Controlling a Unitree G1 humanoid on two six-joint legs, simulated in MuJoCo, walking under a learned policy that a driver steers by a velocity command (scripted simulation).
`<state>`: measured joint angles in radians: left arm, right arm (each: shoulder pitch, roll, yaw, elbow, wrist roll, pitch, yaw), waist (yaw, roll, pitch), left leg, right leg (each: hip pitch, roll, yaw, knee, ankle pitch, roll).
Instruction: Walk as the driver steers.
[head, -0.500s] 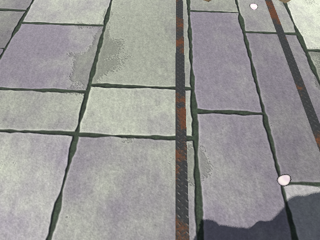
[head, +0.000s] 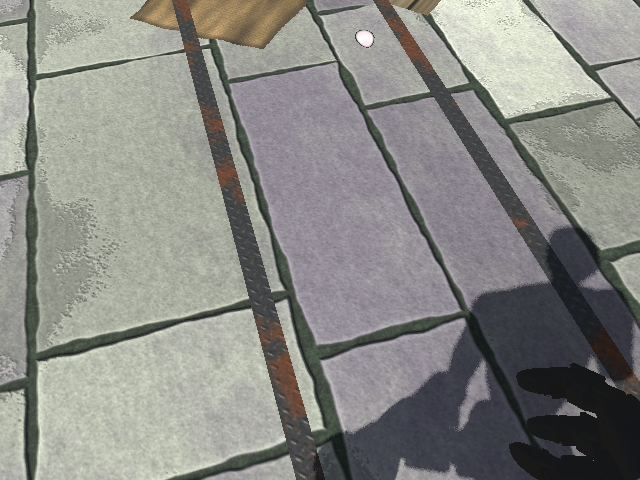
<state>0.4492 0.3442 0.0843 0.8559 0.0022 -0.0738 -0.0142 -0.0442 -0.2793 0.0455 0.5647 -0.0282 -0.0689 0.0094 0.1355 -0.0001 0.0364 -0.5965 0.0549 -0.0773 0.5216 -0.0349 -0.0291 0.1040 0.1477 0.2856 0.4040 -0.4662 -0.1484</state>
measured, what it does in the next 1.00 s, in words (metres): walks ahead: left foot, then right foot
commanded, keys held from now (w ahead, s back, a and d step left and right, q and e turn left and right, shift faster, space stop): w+e+shift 0.36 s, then q+shift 0.64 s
